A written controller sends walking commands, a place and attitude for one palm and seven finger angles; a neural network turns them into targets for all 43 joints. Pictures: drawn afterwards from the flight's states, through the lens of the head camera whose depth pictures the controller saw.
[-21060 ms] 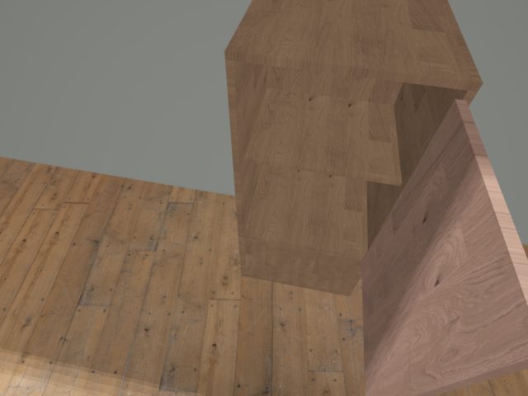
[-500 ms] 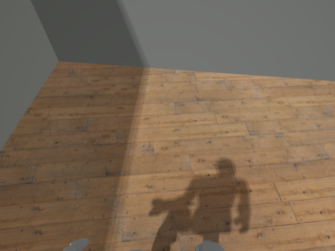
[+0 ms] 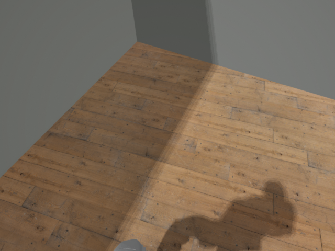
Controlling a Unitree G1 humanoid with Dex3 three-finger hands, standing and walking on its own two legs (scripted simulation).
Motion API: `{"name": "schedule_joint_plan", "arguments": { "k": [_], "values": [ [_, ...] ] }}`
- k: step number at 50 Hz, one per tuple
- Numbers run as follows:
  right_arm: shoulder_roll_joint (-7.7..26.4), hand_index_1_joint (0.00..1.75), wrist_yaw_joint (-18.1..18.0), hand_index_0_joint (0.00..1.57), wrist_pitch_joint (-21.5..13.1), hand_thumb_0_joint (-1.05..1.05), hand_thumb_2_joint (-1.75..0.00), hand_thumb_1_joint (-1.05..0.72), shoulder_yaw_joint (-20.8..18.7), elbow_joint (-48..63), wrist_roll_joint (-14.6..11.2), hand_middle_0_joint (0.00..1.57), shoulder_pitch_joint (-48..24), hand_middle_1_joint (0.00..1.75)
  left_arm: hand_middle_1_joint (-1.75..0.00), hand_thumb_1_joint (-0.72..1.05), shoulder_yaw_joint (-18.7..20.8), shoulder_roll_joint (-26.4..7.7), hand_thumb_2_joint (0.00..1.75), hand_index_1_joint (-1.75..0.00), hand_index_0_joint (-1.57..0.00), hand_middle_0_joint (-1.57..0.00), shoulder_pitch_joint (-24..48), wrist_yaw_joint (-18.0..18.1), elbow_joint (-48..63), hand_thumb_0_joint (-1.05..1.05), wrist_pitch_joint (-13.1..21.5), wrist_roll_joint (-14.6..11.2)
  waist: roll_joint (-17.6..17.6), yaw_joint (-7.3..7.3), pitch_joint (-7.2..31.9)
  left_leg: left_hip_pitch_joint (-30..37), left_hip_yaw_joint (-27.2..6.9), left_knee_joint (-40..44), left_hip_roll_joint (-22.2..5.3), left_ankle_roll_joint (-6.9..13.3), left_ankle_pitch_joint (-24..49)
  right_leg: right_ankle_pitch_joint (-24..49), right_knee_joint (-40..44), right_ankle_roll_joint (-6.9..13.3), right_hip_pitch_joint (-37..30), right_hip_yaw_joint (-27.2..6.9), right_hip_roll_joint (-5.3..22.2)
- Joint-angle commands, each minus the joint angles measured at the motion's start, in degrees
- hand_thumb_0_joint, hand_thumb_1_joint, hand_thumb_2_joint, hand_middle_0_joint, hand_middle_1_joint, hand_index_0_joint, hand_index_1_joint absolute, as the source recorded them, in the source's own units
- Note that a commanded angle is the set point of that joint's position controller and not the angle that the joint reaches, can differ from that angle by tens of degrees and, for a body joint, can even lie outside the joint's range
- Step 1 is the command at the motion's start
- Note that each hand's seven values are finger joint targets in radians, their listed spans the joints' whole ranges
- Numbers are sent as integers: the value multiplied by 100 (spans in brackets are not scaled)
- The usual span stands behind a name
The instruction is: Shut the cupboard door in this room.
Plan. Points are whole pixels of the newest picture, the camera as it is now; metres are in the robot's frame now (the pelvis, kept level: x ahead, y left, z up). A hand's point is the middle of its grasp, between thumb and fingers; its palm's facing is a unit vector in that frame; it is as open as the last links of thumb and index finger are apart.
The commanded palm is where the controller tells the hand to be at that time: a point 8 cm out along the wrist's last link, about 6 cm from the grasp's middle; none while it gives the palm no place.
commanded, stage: turn to face it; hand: left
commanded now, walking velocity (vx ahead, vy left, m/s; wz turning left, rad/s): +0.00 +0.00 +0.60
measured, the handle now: out of the picture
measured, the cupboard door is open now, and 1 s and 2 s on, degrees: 39 39 39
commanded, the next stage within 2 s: none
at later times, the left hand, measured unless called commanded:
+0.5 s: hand out of the picture +0.06 +0.20 -0.15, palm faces +0.28 -0.91 -0.30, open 7.4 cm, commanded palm none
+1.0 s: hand out of the picture -0.11 +0.21 -0.18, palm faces +0.59 -0.76 -0.27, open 7.4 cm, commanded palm none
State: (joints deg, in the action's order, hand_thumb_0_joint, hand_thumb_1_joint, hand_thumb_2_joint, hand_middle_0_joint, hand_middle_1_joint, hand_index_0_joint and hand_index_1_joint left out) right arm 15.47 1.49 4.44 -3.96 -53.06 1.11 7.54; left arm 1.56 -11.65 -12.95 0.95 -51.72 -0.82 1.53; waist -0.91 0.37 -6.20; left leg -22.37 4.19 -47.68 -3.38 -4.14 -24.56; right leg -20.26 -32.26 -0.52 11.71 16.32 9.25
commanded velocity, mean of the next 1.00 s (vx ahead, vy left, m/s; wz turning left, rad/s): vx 0.00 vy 0.00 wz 0.60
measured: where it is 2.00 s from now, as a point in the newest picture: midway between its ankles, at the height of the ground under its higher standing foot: outside the picture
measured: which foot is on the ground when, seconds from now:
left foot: up 0.00-0.04, down 0.06-0.44, up 0.46-0.84, down 0.86-1.00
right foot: down 0.00-0.06, up 0.08-0.42, down 0.44-0.86, up 0.88-1.00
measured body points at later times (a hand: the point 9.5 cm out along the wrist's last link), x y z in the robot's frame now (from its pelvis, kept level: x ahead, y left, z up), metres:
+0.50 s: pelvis +0.00 -0.03 -0.01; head +0.05 -0.04 +0.44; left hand +0.04 +0.25 -0.13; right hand +0.17 -0.25 -0.16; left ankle -0.03 +0.12 -0.70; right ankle +0.04 -0.13 -0.74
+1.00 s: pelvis -0.03 -0.01 +0.00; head +0.00 +0.03 +0.44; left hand -0.14 +0.25 -0.16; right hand +0.21 -0.16 -0.13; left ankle -0.08 +0.08 -0.73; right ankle +0.04 -0.14 -0.67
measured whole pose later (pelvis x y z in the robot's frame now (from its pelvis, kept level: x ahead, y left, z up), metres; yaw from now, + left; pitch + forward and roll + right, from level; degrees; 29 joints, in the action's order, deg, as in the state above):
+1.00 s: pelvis -0.03 -0.01 +0.00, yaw +35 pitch +0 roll -1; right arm 12.6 0.3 1.4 -2.7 -51.1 1.4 8.5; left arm 4.3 -16.5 -11.5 0.8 -53.6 -4.4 0.8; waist -2.5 0.5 -5.2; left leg -16.5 2.8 -33.1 -1.1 1.2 -16.9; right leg -26.6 -62.3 -5.1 27.4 5.4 7.5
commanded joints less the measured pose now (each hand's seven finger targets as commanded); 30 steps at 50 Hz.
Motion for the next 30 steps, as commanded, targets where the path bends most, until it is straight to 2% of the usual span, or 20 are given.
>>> {"name": "schedule_joint_plan", "arguments": {
  "k": [1, 2, 3, 4, 5, 6, 8, 9, 14, 17, 19, 20, 21, 22, 23, 24, 25, 26, 28, 30],
  "values": [
    [392, 30, 12, 20, -257, 0, -90, -90, -59, 553, -13, 20, 30, 30, -30, 90, 433, -1420, 90, -30, -20, -20, -252, 43, 237, 0, 73, -21, -915, -37, 1170, 809, 470, 1951, 180, 172, 1051, 3792, -255, 314, -775, -573, 1136],
    [737, 30, 8, 20, -306, 0, -90, -90, -149, 490, 4, 20, 413, 30, -30, 90, 418, -1322, 90, -30, -20, -20, -213, 16, 280, 0, 66, -55, -166, -274, 1439, 2003, -17, 2462, -204, 376, 2308, 3030, -1272, 20, 116, -425, 925],
    [1396, 30, -32, 20, -352, 0, -90, -90, -335, 470, 28, 20, 844, 30, -30, 90, 335, -920, 90, -30, -20, -20, -133, -41, 549, 0, 66, -90, 1656, -534, 1646, 3217, -2013, 2296, -1767, 1209, 4963, -619, -2577, -469, 2050, -293, 86],
    [1573, 30, -67, 20, -305, 0, -90, -90, -340, 314, -52, 20, 1161, 30, -30, 90, 235, -854, 90, -30, -20, -20, 282, 4, 747, 0, -4, -34, 1554, -645, 1591, 2945, -2130, 2351, -2333, 1689, 5849, -1924, -3191, -508, 2382, -850, -51],
    [1452, 30, -140, 20, -336, 0, -90, -90, -315, 265, -36, 20, 1095, 30, -30, 90, 243, -807, 90, -30, -20, -20, 501, 61, 716, 0, -64, -48, 1628, -653, 1536, 2677, -2125, 2299, -2109, 1709, 5664, -1698, -3472, -512, 2488, -1255, -31],
    [1286, 30, -187, 20, -331, 0, -90, -90, -275, 342, -6, 20, 763, 30, -30, 90, 276, -868, 90, -30, -20, -20, 576, 56, 644, 0, -64, -77, 1585, -544, 1203, 2229, -1904, 2306, -1812, 1637, 5186, -1364, -3561, -502, 2462, -1403, -49],
    [1020, 30, -187, 20, -343, 0, -90, -90, -166, 556, 20, 20, 97, 30, -30, 90, 307, -881, 90, -30, -20, -20, 284, -13, 455, 0, -89, -68, 1089, -190, 925, 1608, -1380, 2387, -1331, 1361, 4374, -726, -3406, -519, 2097, -1441, -114],
    [1004, 30, -176, 20, -357, 0, -90, -90, -164, 606, 22, 20, 1, 30, -30, 90, 310, -849, 90, -30, -20, -20, 176, -34, 404, 0, -102, -57, 958, -135, 921, 1517, -1276, 2429, -1187, 1303, 4187, -573, -3257, -528, 1986, -1427, -170],
    [1066, 30, -127, 20, -316, 0, -90, -90, -212, 675, 46, 20, -40, 30, -30, 90, 290, -790, 90, -30, -20, -20, 252, -38, 522, 0, -139, -64, 973, -147, 795, 1030, -1594, 2607, -1025, 1333, 3008, -489, -2290, -520, 1528, -1388, -400],
    [1050, 30, -116, 20, -278, 0, -90, -90, -256, 714, 60, 20, -73, 30, -30, 90, 273, -771, 90, -30, -20, -20, 190, -37, 594, 0, -81, -76, 1075, -142, 873, 892, -1864, 2376, -930, 1298, 3131, -495, -1336, -479, 1001, -1273, -610],
    [1028, 30, -110, 20, -253, 0, -90, -90, -282, 744, 55, 20, -213, 30, -30, 90, 287, -755, 90, -30, -20, -20, -92, -31, 563, 0, -27, -86, 1066, 20, 972, 622, -1972, 2118, -788, 1180, 3048, -56, -516, -447, 408, -1186, -740],
    [959, 30, -111, 20, -249, 0, -90, -90, -275, 785, 26, 20, -255, 30, -30, 90, 305, -814, 90, -30, -20, -20, -333, -25, 526, 0, 26, -87, 891, 156, 1080, 366, -1940, 1775, -609, 1011, 2835, 510, 292, -429, -139, -1183, -705],
    [705, 30, -90, 20, -260, 0, -90, -90, -255, 823, -22, 20, -184, 30, -30, 90, 365, -1102, 90, -30, -20, -20, -589, 6, 499, 0, 106, -40, 180, 267, 1211, -240, -1616, 1035, -175, 669, 1881, 928, 1110, -290, -910, -1728, -106],
    [253, 30, -49, 20, -266, 0, -90, -90, -166, 951, -49, 20, -85, 30, -30, 90, 473, -1680, 90, -30, -20, -20, -601, 64, 541, 0, 169, 55, -1637, 279, 1124, -1344, -596, -411, 715, 167, -455, 1959, 1476, 379, -1363, -3377, 1549],
    [525, 30, -77, 20, -211, 0, -90, -90, -219, 934, 2, 20, -193, 30, -30, 90, 476, -1650, 90, -30, -20, -20, -500, 98, 575, 0, 164, -15, -1690, 295, 1068, -1178, -855, -1562, 431, 205, -1040, 2225, 1535, 842, -585, -3470, 2039],
    [545, 30, -61, 20, -162, 0, -90, -90, -246, 811, 12, 20, -247, 30, -30, 90, 433, -1419, 90, -30, -20, -20, -155, 113, 637, 0, 150, -30, -1335, 153, 731, -1098, -939, -2267, 311, 221, -736, 2007, 1515, 913, -87, -3199, 1755],
    [513, 30, -21, 20, -129, 0, -90, -90, -242, 663, 24, 20, -99, 30, -30, 90, 361, -1212, 90, -30, -20, -20, 193, 103, 720, 0, 144, -32, -900, -45, 580, -1100, -852, -2597, 208, 166, -278, 2011, 1395, 812, 6, -2577, 1402],
    [441, 30, 19, 20, -110, 0, -90, -90, -217, 549, 36, 20, 83, 30, -30, 90, 302, -1053, 90, -30, -20, -20, 408, 95, 788, 0, 151, -26, -771, -174, 581, -1065, -741, -2643, 155, 95, 44, 2243, 1255, 671, -44, -1997, 1121],
    [343, 30, 53, 20, -89, 0, -90, -90, -170, 454, 17, 20, 197, 30, -30, 90, 286, -978, 90, -30, -20, -20, 399, 110, 791, 0, 169, -1, -967, -163, 643, -930, -525, -2291, 110, 0, 214, 2593, 1217, 567, -215, -1473, 987],
    [319, 30, 58, 20, -83, 0, -90, -90, -149, 470, 6, 20, 45, 30, -30, 90, 301, -1033, 90, -30, -20, -20, 120, 107, 673, 0, 166, 1, -1027, -4, 706, -863, -358, -1770, 95, -45, 124, 2740, 1199, 619, -515, -1303, 1045]
  ]
}}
